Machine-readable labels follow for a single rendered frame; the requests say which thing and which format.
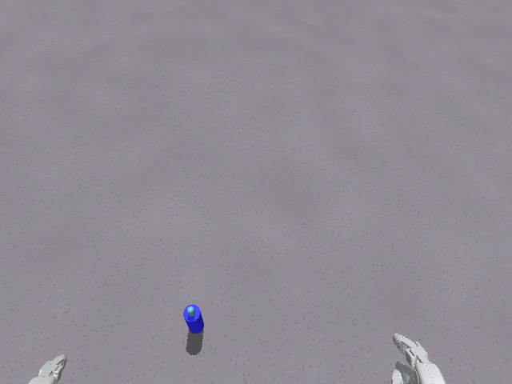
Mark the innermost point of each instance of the left robot hand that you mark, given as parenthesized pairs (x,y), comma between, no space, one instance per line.
(51,372)

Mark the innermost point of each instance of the bottle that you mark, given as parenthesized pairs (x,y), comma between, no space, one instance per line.
(193,317)

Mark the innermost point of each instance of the right robot hand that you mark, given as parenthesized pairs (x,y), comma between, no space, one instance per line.
(424,371)

